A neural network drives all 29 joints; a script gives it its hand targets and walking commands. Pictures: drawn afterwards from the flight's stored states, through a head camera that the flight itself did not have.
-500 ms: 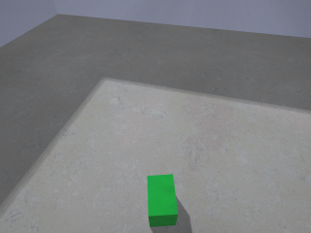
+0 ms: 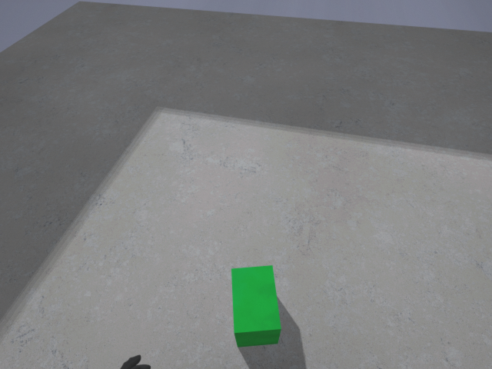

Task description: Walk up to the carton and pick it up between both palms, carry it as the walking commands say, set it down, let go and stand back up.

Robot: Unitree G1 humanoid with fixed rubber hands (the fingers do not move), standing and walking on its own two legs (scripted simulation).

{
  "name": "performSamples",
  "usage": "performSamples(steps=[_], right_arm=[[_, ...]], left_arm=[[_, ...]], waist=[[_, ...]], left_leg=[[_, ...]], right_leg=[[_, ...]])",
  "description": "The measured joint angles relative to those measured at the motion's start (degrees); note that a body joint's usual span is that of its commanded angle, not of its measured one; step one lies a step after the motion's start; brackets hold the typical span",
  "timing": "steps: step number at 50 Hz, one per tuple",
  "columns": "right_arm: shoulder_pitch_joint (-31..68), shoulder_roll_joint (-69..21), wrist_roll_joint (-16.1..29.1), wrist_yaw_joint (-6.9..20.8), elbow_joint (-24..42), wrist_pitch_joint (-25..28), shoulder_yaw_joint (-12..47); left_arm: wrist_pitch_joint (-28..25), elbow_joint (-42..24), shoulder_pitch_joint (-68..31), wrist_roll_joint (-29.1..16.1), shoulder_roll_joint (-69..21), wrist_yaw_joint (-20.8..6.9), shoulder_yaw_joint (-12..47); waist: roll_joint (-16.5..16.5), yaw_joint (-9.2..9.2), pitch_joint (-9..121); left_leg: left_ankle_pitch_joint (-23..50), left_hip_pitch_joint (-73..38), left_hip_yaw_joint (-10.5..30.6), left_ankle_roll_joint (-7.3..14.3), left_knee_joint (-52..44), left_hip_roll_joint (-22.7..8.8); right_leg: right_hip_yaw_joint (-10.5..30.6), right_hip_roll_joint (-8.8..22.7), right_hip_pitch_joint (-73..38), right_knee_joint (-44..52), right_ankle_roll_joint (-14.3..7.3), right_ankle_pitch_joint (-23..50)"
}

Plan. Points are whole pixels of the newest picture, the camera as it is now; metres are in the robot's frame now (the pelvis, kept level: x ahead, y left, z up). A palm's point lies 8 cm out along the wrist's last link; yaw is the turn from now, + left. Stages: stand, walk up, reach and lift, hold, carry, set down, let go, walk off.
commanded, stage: walk up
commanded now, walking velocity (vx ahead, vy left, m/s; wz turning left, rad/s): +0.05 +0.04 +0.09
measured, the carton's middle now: (254, 306) +0.44 +0.01 -0.67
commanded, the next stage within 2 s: none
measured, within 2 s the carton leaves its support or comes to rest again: neither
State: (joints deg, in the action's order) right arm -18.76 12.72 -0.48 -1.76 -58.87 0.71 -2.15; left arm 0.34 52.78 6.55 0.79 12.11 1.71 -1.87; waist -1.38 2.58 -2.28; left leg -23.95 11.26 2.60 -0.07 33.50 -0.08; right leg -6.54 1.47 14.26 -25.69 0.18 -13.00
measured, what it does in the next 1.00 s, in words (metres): steps on the spot: left foot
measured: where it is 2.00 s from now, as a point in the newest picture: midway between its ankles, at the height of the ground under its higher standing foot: outside the picture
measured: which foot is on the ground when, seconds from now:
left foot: up 0.00-0.30, down 0.32-1.00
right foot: down 0.00-1.00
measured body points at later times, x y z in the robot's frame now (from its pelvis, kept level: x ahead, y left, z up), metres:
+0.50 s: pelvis +0.05 +0.04 +0.00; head +0.07 +0.07 +0.45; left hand +0.03 +0.27 -0.16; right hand +0.12 -0.19 -0.13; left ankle +0.05 +0.14 -0.74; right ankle +0.00 -0.11 -0.74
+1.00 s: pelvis +0.06 +0.02 +0.01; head +0.07 +0.02 +0.46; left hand +0.04 +0.25 -0.15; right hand +0.10 -0.22 -0.15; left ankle +0.05 +0.14 -0.74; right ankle +0.00 -0.11 -0.74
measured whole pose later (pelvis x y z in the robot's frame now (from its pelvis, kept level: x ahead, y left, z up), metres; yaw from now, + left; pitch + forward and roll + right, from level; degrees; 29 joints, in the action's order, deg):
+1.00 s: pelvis +0.06 +0.02 +0.01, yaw +0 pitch +0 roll +0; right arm -14.0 10.9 0.1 -1.8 -61.1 0.3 -1.1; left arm -0.3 62.3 18.6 1.2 9.5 2.1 -1.5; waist 0.3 -0.7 -0.8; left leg -12.9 9.0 -1.6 -0.6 22.0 -0.8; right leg -6.1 4.3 4.0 -20.7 2.2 -16.3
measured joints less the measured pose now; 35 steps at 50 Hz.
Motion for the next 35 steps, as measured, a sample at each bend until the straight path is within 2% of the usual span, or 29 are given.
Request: performSamples(steps=[2,4,6,10,13,16,19,23,29,35], right_arm=[[0.43,0.64,-0.56,0.48,0.33,-1.13,-0.50],[1.42,1.42,-0.80,1.20,0.94,-1.75,-0.92],[2.90,1.70,-0.65,1.63,1.75,-2.08,-0.77],[6.20,1.24,-0.48,1.87,2.29,-2.53,0.32],[8.00,0.44,-0.23,1.64,2.20,-2.37,0.62],[8.59,0.06,-0.18,1.08,2.23,-1.22,0.55],[8.38,-1.89,0.08,0.91,1.64,-0.43,0.92],[7.87,-3.26,0.11,0.54,0.60,-0.05,1.13],[7.01,-3.85,0.51,0.15,-1.06,0.39,0.85],[5.76,-3.45,0.68,-0.01,-1.80,0.17,0.69]], left_arm=[[-0.44,0.80,1.64,0.41,0.18,0.43,-0.33],[-0.46,1.95,4.70,0.28,0.52,0.63,-0.81],[-0.33,2.94,7.69,0.34,0.78,0.35,-1.13],[-0.62,4.62,11.70,1.07,0.37,-0.29,-1.09],[-0.41,5.73,13.11,1.06,-0.24,-0.52,-0.72],[-0.15,6.97,13.94,0.62,-0.99,-0.68,-0.34],[0.43,7.72,13.69,0.17,-0.95,-0.54,0.15],[0.45,8.40,12.76,0.20,-1.28,-0.46,0.86],[0.03,8.93,11.10,0.24,-1.41,0.05,1.11],[-0.19,9.01,10.34,0.22,-1.38,0.35,0.90]], waist=[[-0.18,-0.90,0.52],[-0.17,-2.00,0.94],[0.10,-3.01,1.07],[0.74,-5.10,1.22],[1.37,-6.01,1.26],[1.06,-5.70,1.51],[4.02,-5.50,1.54],[5.47,-5.07,1.56],[4.80,-4.12,1.04],[3.21,-3.52,0.96]], left_leg=[[-5.08,5.12,-1.75,-0.49,12.30,0.20],[-2.85,8.26,-2.98,-0.79,18.53,-0.05],[-0.24,9.16,-3.30,-1.02,17.22,-0.54],[2.61,8.47,-3.34,-0.62,7.98,-1.15],[5.89,6.27,-4.13,-0.52,0.84,-0.78],[12.62,2.24,-4.71,-0.11,-8.40,-1.06],[11.34,1.66,-5.32,1.13,-8.27,0.44],[11.01,0.28,-5.67,1.80,-9.64,1.20],[10.58,-0.69,-5.61,1.90,-9.98,1.41],[10.34,-1.23,-5.17,1.40,-10.16,1.03]], right_leg=[[-0.28,0.81,-0.42,-0.54,-0.71,-1.11],[-0.05,1.78,-2.21,0.92,-0.32,-0.89],[0.42,2.47,-3.97,2.79,-0.07,-0.24],[1.60,3.09,-5.07,4.01,0.36,0.06],[1.90,3.41,-5.33,3.27,1.22,-0.79],[1.37,2.96,-4.98,0.61,2.45,-2.81],[2.25,4.16,-5.10,-0.17,2.22,-3.75],[2.31,4.77,-6.37,1.28,2.18,-3.43],[2.00,5.05,-8.04,2.97,4.06,-3.38],[1.46,4.67,-8.95,3.60,3.78,-3.56]])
